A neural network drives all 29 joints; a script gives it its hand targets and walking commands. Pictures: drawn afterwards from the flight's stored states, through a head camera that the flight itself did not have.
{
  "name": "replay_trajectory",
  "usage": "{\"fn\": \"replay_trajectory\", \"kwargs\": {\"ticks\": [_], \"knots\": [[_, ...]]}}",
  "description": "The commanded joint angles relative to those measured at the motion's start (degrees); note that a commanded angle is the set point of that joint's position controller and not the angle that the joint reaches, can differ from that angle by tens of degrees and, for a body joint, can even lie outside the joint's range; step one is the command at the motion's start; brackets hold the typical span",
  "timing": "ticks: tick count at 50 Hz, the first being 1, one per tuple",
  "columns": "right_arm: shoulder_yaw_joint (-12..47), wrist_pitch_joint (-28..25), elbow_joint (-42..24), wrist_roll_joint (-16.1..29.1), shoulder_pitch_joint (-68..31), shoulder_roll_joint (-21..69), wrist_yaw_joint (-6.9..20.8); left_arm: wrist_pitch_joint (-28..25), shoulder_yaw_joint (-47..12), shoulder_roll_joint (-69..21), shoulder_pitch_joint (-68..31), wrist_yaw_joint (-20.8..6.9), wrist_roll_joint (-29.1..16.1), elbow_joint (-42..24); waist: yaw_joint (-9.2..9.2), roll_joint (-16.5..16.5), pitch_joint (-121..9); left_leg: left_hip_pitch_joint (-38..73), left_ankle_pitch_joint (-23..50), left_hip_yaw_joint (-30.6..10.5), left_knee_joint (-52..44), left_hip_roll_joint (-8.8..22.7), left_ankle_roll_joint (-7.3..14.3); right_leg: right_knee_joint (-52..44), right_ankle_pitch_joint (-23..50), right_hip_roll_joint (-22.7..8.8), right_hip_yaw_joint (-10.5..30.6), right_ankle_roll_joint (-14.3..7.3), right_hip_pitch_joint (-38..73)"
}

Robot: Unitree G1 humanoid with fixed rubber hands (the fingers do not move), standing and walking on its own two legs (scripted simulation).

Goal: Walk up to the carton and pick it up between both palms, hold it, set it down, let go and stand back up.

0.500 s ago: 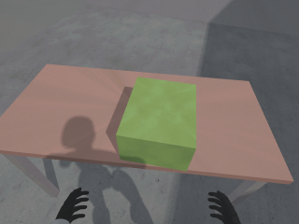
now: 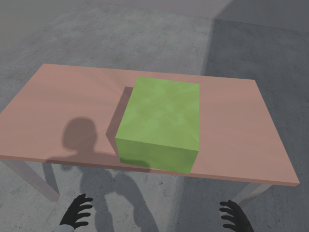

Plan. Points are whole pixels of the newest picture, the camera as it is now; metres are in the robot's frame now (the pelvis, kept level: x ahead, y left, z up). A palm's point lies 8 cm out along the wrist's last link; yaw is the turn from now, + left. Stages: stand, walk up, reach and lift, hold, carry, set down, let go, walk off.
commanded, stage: let go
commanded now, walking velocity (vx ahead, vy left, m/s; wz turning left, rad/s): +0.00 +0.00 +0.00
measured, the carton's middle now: (161, 121) +0.49 -0.01 -0.05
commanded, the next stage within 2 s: stand in 0.08 s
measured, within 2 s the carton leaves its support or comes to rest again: neither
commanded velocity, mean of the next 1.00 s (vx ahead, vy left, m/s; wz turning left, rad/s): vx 0.00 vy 0.00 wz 0.00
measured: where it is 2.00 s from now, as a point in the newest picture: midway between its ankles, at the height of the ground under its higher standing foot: outside the picture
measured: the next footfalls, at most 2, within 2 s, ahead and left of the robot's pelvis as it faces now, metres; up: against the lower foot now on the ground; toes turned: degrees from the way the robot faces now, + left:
none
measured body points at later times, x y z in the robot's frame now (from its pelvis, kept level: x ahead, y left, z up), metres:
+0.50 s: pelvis -0.02 +0.01 -0.01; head -0.04 +0.01 +0.44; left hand +0.04 +0.28 -0.12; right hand +0.06 -0.25 -0.13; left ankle -0.03 +0.13 -0.74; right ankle +0.01 -0.12 -0.74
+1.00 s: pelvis -0.06 +0.02 -0.01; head -0.08 +0.01 +0.44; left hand -0.06 +0.28 -0.14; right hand -0.02 -0.24 -0.15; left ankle -0.03 +0.14 -0.74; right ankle +0.01 -0.11 -0.74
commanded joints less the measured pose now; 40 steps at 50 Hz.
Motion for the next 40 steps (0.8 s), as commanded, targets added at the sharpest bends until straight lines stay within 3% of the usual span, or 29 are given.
{"fn": "replay_trajectory", "kwargs": {"ticks": [1,4,5,6,8,14,17,20,29,32,36,40], "knots": [[-1.7,-2.4,-6.6,0.3,-3.5,-6.3,-0.2,-2.0,2.5,6.9,-5.0,0.7,0.5,-8.4,0.21,1.0,-8.0,-1.9,14.4,3.9,-1.9,-3.4,-0.8,-3.0,10.5,0.5,-1.7,0.0,3.1],[-1.7,-1.8,-6.0,0.6,-3.3,-6.2,-0.1,-1.6,2.0,6.4,-4.3,0.6,0.4,-7.4,0.00,1.4,-6.7,-2.8,13.6,3.9,-1.9,-3.3,-0.8,-3.0,9.2,0.4,-1.5,-0.3,3.1],[-2.9,4.1,-1.9,1.0,1.9,-11.1,-1.7,-7.4,4.6,9.3,6.9,1.4,2.2,-0.1,1.82,5.8,-13.1,-6.4,21.5,-1.2,3.6,0.8,1.2,1.5,20.9,-5.1,2.0,-0.2,1.9],[-2.8,6.3,-3.1,1.1,2.9,-10.9,-2.2,-9.2,4.2,10.6,7.4,1.4,1.6,0.8,0.24,3.3,-12.6,-6.8,17.5,-2.2,2.9,1.3,1.8,1.6,21.3,-5.6,2.9,-0.3,2.5],[-2.5,7.7,-3.4,0.9,2.8,-10.1,-2.0,-11.1,3.7,8.9,5.1,0.9,1.8,1.3,-0.45,0.5,-14.6,-4.4,19.7,-3.2,3.5,2.3,2.9,2.8,24.3,-6.4,2.9,-0.7,2.5],[-2.5,9.2,-2.0,0.2,3.5,-10.1,-1.2,-11.3,3.3,9.1,5.3,0.7,1.5,3.8,-0.77,-2.8,-4.6,-9.2,6.9,-4.6,0.5,2.3,2.3,0.1,12.5,-6.0,3.6,0.0,-4.2],[-2.1,9.0,-1.2,0.3,4.5,-10.5,-1.3,-11.7,3.1,9.8,7.0,0.8,1.5,5.0,-0.49,0.4,-4.2,-9.7,8.3,-4.6,0.1,2.2,2.2,0.6,13.8,-6.4,4.0,-0.2,-3.7],[-2.0,9.1,-0.9,0.6,5.8,-10.7,-1.3,-11.8,3.0,10.4,8.5,0.9,1.4,6.1,-0.43,1.0,-5.2,-9.4,7.5,-4.7,-0.2,2.0,2.2,0.6,12.2,-6.3,3.5,0.2,-3.0],[-1.3,9.6,0.4,0.6,8.6,-11.7,-1.4,-11.1,2.2,10.3,12.9,1.1,1.2,9.7,-0.19,0.0,-0.8,-13.7,-3.8,-6.6,-3.0,2.1,2.5,-0.3,-0.6,-5.7,3.8,0.8,-5.8],[-1.1,9.8,0.8,0.8,9.1,-11.5,-1.5,-11.0,2.2,10.4,14.1,1.2,1.4,10.6,0.14,2.0,0.8,-15.5,-7.3,-7.1,-3.9,2.2,2.6,-0.3,-2.9,-5.5,4.0,0.9,-6.4],[-1.3,10.2,1.4,1.1,10.1,-11.9,-1.5,-10.7,2.0,9.6,15.7,1.2,1.4,11.3,-0.27,2.3,2.5,-19.6,-15.1,-8.1,-5.4,2.4,2.6,0.3,-8.3,-4.9,4.1,1.0,-7.4],[-1.2,10.5,1.8,1.1,10.3,-11.7,-1.4,-10.8,2.2,9.9,17.2,1.2,1.5,12.4,-0.08,0.6,1.0,-19.0,-16.6,-8.6,-4.5,2.1,3.0,0.4,-10.8,-4.9,4.8,0.8,-9.1]]}}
